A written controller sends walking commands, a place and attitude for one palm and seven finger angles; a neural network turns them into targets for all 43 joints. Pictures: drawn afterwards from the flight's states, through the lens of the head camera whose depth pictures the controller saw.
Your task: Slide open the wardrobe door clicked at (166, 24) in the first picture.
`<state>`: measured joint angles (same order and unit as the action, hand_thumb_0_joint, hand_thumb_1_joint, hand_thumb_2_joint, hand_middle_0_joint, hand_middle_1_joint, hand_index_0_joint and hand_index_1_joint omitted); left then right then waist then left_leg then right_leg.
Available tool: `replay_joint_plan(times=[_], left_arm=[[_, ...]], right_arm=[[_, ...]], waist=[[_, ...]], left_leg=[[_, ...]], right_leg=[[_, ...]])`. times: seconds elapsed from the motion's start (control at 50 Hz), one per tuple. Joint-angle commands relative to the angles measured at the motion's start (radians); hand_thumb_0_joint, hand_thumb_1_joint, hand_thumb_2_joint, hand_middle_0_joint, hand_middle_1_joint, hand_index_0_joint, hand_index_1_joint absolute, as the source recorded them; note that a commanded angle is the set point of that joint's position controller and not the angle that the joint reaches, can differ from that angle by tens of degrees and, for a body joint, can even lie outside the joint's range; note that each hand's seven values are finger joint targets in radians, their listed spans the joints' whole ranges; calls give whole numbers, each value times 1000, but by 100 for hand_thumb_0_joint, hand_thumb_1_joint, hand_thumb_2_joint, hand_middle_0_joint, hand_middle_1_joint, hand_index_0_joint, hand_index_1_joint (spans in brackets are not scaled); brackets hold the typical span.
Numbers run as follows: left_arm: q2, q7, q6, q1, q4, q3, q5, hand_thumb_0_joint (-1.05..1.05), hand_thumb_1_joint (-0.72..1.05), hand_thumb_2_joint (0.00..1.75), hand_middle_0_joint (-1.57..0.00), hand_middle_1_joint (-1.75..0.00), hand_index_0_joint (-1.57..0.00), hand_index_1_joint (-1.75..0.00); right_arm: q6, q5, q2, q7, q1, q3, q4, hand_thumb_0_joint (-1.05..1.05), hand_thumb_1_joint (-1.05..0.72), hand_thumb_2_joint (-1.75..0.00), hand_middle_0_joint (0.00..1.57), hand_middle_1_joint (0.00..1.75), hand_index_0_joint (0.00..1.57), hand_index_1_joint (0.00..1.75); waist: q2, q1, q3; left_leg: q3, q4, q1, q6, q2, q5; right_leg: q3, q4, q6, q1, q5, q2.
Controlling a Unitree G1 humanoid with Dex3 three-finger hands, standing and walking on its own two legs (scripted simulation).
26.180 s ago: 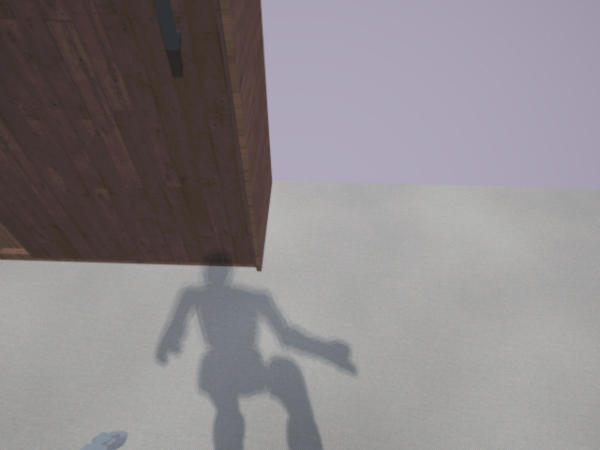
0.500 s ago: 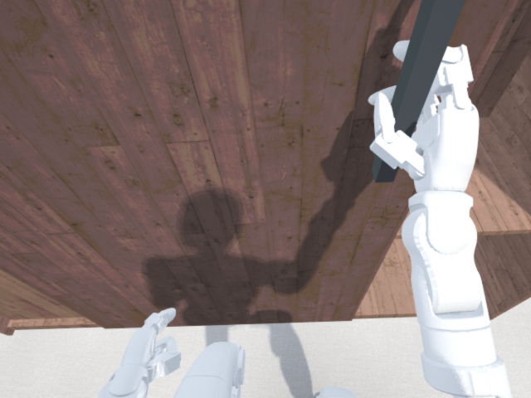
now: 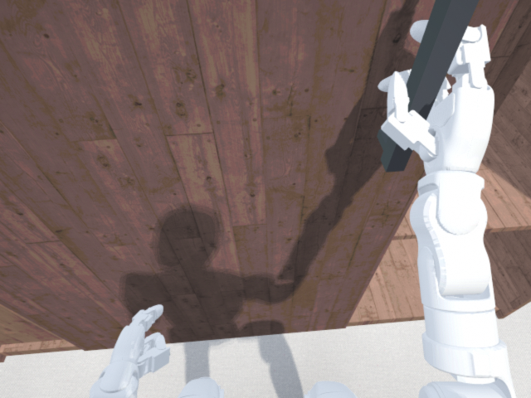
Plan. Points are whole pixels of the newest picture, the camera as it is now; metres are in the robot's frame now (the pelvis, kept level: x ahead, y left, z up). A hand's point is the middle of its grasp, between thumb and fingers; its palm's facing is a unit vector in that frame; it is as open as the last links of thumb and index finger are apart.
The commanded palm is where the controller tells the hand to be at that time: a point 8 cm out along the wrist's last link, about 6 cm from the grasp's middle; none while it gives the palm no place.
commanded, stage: step sideways, sliding the door along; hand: right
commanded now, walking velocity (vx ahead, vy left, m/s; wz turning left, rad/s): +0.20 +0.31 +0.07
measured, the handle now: (414, 75) +0.38 -0.18 +0.29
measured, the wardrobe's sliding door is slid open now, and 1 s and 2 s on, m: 0.57 0.70 0.70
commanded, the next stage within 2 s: stop walking and hold the door there in 0.74 s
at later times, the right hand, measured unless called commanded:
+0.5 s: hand (292, 120) +0.34 -0.04 +0.27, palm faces +0.27 +0.96 -0.02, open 7.2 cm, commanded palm +0.31 -0.03 +0.22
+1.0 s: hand (278, 121) +0.34 -0.03 +0.27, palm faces +0.24 +0.96 -0.15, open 7.1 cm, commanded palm +0.30 -0.08 +0.20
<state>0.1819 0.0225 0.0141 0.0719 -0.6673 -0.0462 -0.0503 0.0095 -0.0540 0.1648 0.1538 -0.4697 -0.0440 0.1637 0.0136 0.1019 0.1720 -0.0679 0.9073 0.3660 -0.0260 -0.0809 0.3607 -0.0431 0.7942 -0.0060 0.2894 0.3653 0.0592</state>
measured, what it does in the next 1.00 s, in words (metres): steps to the left: left foot, then right foot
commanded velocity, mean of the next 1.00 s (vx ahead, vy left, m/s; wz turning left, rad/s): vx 0.13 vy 0.22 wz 0.04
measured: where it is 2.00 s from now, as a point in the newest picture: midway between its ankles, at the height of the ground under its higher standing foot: outside the picture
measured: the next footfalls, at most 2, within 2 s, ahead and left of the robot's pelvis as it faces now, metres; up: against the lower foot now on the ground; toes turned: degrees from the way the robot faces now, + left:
left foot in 0.46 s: +0.12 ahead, +0.32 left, +0.00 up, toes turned +1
right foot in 0.60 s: +0.08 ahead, +0.02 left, +0.00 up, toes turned +0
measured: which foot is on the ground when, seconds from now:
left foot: up 0.00-0.44, down 0.46-0.62, up 0.64-1.00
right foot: down 0.00-0.44, up 0.46-0.58, down 0.60-1.00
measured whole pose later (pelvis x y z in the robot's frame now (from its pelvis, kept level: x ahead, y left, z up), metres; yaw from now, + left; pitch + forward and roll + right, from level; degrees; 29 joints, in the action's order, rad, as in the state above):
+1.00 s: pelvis +0.03 +0.18 +0.05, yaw +6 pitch -4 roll +9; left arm 0.13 -0.01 -0.03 0.14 -0.50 0.02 -0.02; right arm -0.14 -0.09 0.37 0.08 -0.09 -0.23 0.38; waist -0.08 0.10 0.16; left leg 0.11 1.34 0.72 -0.02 -0.02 0.44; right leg -0.02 0.37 -0.06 0.09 0.22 0.29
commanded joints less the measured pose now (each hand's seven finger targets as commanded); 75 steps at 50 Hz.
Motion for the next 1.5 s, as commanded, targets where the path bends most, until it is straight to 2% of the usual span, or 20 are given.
replay_joint_plan(times=[0.0, 0.2, 0.32, 0.4, 0.46, 0.5, 0.56, 0.62, 0.82, 0.84, 0.96, 1.02, 1.08, 1.12, 1.14, 1.16, 1.24, 1.32, 1.4, 1.48], left_arm=[[96, -54, -43, -144, 236, -38, 19, 0, 90, 90, -20, -30, -20, -30], [99, -51, -87, -21, 291, -22, 9, 0, 90, 90, -20, -30, -20, -30], [85, -25, -113, -32, 296, -11, 7, 0, 90, 90, -20, -30, -20, -30], [35, -16, -119, -43, 236, 7, -23, 0, 90, 90, -20, -30, -20, -30], [20, -5, -120, -90, 222, 26, 0, 0, 90, 90, -20, -30, -20, -30], [78, -16, -87, -109, 231, -10, -17, 0, 90, 90, -20, -30, -20, -30], [89, -17, -40, -74, 216, -22, -14, 0, 90, 90, -20, -30, -20, -30], [91, -54, -43, -147, 279, -36, 33, 0, 90, 90, -20, -30, -20, -30], [108, -63, -108, 3, 320, -29, 12, 0, 90, 90, -20, -30, -20, -30], [157, -33, -84, 99, 233, -47, 18, 0, 90, 90, -20, -30, -20, -30], [150, -13, -106, 7, 283, -9, 21, 0, 90, 90, -20, -30, -20, -30], [144, 14, -115, 25, 241, 0, 13, 0, 90, 90, -20, -30, -20, -30], [102, 44, -124, -15, 209, 35, 10, 0, 90, 90, -20, -30, -20, -30], [101, 39, -143, 1, 167, 54, 22, 0, 90, 90, -20, -30, -20, -30], [155, 29, -123, 87, 166, -9, 22, 0, 90, 90, -20, -30, -20, -30], [178, 26, -120, 35, 171, -31, 24, 0, 90, 90, -20, -30, -20, -30], [159, 58, -108, 8, 143, -23, 7, 0, 90, 90, -20, -30, -20, -30], [142, 85, -149, -18, 158, 1, 15, 0, 90, 90, -20, -30, -20, -30], [172, 51, -117, 54, 142, -23, 5, 0, 90, 90, -20, -30, -20, -30], [176, 41, -111, 65, 148, 19, 15, 0, 90, 90, -20, -30, -20, -30]], right_arm=[[-201, -33, -88, -97, -484, 265, 357, 0, -90, -90, 45, 140, 45, 140], [-170, 12, -78, -119, -341, 255, 415, 0, -90, -90, 45, 140, 45, 140], [-130, -12, -77, -126, -329, 228, 295, 0, -90, -90, 45, 140, 45, 140], [-109, -4, -4, -108, -286, 195, 285, 0, -90, -90, 45, 140, 45, 140], [-94, -22, 88, -66, -324, 104, 441, 0, -90, -90, 45, 140, 45, 140], [-86, -34, 36, -82, -348, 153, 465, 0, -90, -90, 45, 140, 45, 140], [-122, -22, -83, -83, -243, 237, 468, 0, -90, -90, 45, 140, 45, 140], [-204, -24, -125, -99, -247, 303, 523, 0, -90, -90, 45, 140, 45, 140], [-201, 17, -33, -118, -105, 221, 593, 0, -90, -90, 45, 140, 45, 140], [-181, 45, 473, -57, 157, -354, 257, 0, -90, -90, 45, 140, 45, 140], [-193, -10, 387, -75, 134, -299, 329, 0, -90, -90, 45, 140, 45, 140], [-177, -5, 463, -64, 225, -402, 195, 0, -90, -90, 45, 140, 45, 140], [-147, 20, 672, -70, 244, -572, 141, 0, -90, -90, 45, 140, 45, 140], [-131, 30, 725, -59, 241, -594, 85, 0, -90, -90, 45, 140, 45, 140], [-141, -15, 653, -60, 156, -592, 137, 0, -90, -90, 45, 140, 45, 140], [-145, -15, 567, -60, 113, -527, 167, 0, -90, -90, 45, 140, 45, 140], [-155, 2, 505, -41, 305, -522, 77, 0, -90, -90, 45, 140, 45, 140], [-196, 10, 345, -23, 340, -349, 130, 0, -90, -90, 45, 140, 45, 140], [-206, 15, 362, -36, 404, -348, 73, 0, -90, -90, 45, 140, 45, 140], [-190, 28, 326, -52, 344, -264, 69, 0, -90, -90, 45, 140, 45, 140]], waist=[[-291, -144, -354], [-288, -102, -402], [-359, -130, -351], [7, -125, -360], [205, -99, -307], [536, -104, -249], [279, -156, -400], [-399, -157, -360], [-257, -95, -392], [-285, -80, -415], [-428, -97, -303], [-230, -68, -314], [224, -84, -255], [1, -99, -163], [577, -102, -295], [698, -113, -275], [383, -112, -331], [-414, -106, -296], [38, -103, -231], [-184, -113, -214]], left_leg=[[-10, 618, 242, 45, 81, 97], [101, 720, 540, 21, 25, 36], [222, 20, -8, 17, 66, 29], [99, -423, -201, 31, 53, -137], [-444, -654, -47, 240, -250, -110], [-365, -580, -57, 278, -172, -123], [4, -120, -174, 149, -40, -530], [33, 618, 260, 41, 110, 136], [122, 763, 570, 12, 69, 64], [168, 743, 629, -10, 88, 72], [237, 207, 96, 14, 81, 99], [166, -212, -292, 6, 118, -86], [-384, -633, -137, 122, -186, -337], [-398, -656, 85, 166, -189, -215], [-551, -749, -13, 150, -220, 60], [-505, -766, 15, 134, -196, 187], [-207, -584, -3, 94, -144, -22], [77, -25, 9, 10, 96, 37], [106, -106, -29, 20, 78, 27], [110, -507, -250, 42, 39, -140]], right_leg=[[529, -533, 224, -322, -626, 421], [181, -463, 226, -479, -442, 398], [-40, -417, 103, -168, -277, 305], [-22, 67, 20, 1, 140, 77], [70, 549, -21, 207, 243, -49], [95, 512, -22, 189, 151, -42], [59, -453, 11, -187, -217, -7], [549, -515, 103, -414, -875, 373], [196, -436, 224, -521, -639, 368], [124, -469, 205, -589, -661, 354], [-76, -493, 151, -147, -523, 287], [-63, -234, 85, 32, -306, 207], [50, 466, 33, 164, 146, -43], [58, 345, 13, 130, 151, -17], [111, 383, -24, 151, 129, -85], [157, 414, -22, 113, 21, -74], [103, -125, 44, -90, 78, -57], [234, -634, 17, -168, -431, 138], [146, -491, 87, -141, -707, 166], [159, -500, 45, -13, -224, 152]])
